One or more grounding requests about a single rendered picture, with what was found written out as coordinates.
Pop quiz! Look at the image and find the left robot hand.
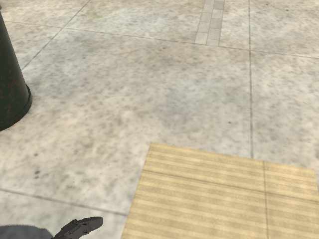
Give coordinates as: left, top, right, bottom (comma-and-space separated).
51, 216, 104, 239

